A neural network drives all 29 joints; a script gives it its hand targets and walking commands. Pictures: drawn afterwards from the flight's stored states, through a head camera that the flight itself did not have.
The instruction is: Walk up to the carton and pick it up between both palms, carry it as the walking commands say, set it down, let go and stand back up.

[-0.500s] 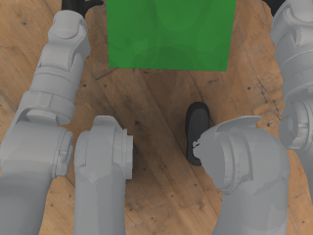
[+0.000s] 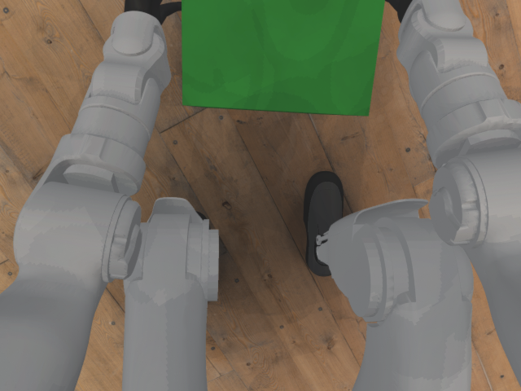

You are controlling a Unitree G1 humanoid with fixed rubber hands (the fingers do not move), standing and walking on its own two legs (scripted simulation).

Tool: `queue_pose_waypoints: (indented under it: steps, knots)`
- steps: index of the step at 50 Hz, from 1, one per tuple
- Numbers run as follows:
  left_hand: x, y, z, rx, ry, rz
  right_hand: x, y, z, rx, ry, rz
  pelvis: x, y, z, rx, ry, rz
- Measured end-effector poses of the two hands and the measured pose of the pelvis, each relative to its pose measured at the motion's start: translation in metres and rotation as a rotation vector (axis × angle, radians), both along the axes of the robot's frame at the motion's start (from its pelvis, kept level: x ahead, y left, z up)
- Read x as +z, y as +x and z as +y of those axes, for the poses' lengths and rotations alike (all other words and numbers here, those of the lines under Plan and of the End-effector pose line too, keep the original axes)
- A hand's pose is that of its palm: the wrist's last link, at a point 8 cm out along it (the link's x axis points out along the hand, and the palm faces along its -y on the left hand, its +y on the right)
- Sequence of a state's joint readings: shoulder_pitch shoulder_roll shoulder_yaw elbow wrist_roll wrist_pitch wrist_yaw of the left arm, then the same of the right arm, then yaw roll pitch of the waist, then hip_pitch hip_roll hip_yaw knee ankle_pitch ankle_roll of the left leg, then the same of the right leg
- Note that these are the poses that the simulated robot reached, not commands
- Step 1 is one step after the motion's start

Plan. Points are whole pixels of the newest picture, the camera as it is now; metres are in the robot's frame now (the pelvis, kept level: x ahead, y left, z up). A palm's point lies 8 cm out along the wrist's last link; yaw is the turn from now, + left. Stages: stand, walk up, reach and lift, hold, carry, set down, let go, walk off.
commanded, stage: reach and lift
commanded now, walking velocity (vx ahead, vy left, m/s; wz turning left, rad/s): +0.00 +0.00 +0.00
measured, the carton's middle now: (274, 22) +0.53 -0.05 -0.25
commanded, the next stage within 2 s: none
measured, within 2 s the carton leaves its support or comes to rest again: leaves its support in 0.62 s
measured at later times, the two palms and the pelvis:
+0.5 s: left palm (154, 7) +0.54 +0.09 -0.19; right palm out of the picture +0.53 -0.20 -0.18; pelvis +0.02 +0.00 -0.01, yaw +1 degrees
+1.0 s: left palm out of the picture +0.55 +0.09 -0.15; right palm out of the picture +0.54 -0.20 -0.14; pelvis +0.00 +0.00 +0.00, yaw +1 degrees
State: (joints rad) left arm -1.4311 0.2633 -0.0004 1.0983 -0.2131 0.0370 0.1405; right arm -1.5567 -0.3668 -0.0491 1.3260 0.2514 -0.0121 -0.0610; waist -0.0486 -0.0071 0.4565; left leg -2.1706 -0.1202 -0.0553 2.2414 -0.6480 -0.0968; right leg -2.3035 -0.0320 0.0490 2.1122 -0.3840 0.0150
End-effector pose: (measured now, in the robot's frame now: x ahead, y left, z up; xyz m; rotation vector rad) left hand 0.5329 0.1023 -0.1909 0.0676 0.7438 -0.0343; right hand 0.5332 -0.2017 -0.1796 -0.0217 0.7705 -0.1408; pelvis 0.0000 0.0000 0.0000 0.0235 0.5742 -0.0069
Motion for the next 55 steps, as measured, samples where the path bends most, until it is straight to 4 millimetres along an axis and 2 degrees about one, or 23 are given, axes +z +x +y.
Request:
queue_pose_waypoints:
  steps: [9,16,23,32,41,55]
  knots:
    - [-0.003,0.003,-0.001,0.021,-0.009,0.008,-0.005,0.004,0.005,-0.021,-0.021,0.006,0.0,0.008,0.001,0.012,-0.003,0.024]
    - [-0.002,0.005,-0.004,0.015,-0.008,0.033,-0.003,0.005,0.007,-0.021,-0.029,0.033,-0.008,0.011,0.004,0.018,-0.013,0.012]
    - [0.0,0.005,-0.008,-0.009,-0.014,0.062,-0.001,0.002,0.0,-0.022,-0.031,0.065,-0.014,0.015,0.005,0.023,-0.017,0.016]
    - [0.002,0.003,-0.016,-0.012,-0.019,0.075,0.004,-0.003,-0.007,-0.032,-0.035,0.076,-0.013,0.017,0.003,0.022,-0.018,0.043]
    - [0.022,0.01,-0.02,0.027,-0.031,0.012,0.023,0.004,-0.009,-0.059,-0.043,0.008,-0.011,0.012,0.001,0.02,-0.023,0.025]
    - [0.053,0.021,-0.012,0.051,0.001,-0.049,0.042,0.011,-0.001,-0.044,-0.024,-0.052,0.002,-0.007,0.005,0.034,-0.025,-0.098]
